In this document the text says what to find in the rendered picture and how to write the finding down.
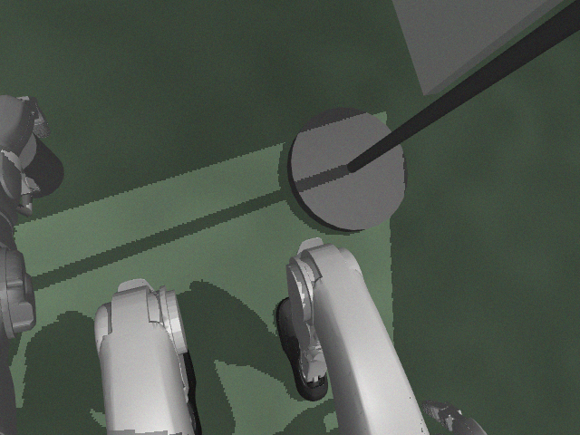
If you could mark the right robot foot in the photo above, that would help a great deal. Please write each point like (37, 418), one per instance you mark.
(311, 391)

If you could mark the right robot hand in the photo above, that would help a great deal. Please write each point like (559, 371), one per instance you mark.
(451, 418)

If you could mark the floor lamp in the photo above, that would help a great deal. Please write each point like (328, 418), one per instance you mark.
(347, 169)

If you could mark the left robot arm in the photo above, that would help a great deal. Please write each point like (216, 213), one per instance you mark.
(17, 301)

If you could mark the left robot hand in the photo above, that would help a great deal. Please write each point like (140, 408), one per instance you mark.
(19, 117)

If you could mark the mug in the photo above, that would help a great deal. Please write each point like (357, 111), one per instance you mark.
(44, 167)

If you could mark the left robot foot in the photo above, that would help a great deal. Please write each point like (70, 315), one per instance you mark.
(192, 394)

